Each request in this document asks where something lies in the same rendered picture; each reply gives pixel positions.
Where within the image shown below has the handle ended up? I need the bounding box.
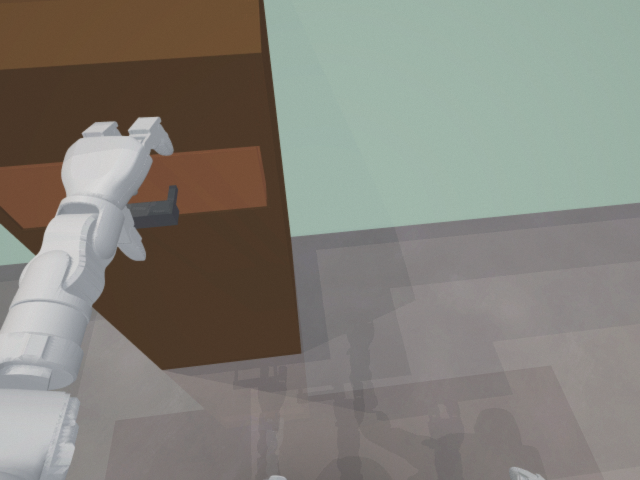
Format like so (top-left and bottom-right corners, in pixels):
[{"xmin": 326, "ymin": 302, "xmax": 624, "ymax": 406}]
[{"xmin": 126, "ymin": 185, "xmax": 179, "ymax": 229}]

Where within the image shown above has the cabinet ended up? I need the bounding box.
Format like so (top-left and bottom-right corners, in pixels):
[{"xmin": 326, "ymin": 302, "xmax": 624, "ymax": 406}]
[{"xmin": 0, "ymin": 0, "xmax": 301, "ymax": 370}]

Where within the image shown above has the left robot forearm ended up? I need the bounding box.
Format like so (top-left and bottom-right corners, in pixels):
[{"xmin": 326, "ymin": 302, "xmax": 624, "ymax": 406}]
[{"xmin": 0, "ymin": 195, "xmax": 125, "ymax": 391}]

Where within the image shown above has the drawer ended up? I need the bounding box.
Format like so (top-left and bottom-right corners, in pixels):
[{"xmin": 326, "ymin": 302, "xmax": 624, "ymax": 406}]
[{"xmin": 0, "ymin": 146, "xmax": 267, "ymax": 228}]

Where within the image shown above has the left robot hand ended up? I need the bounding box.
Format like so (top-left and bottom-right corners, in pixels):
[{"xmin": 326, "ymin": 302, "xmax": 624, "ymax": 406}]
[{"xmin": 61, "ymin": 117, "xmax": 174, "ymax": 261}]

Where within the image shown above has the left robot upper arm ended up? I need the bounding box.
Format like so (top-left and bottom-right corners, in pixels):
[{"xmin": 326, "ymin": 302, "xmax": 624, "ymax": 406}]
[{"xmin": 0, "ymin": 388, "xmax": 80, "ymax": 480}]

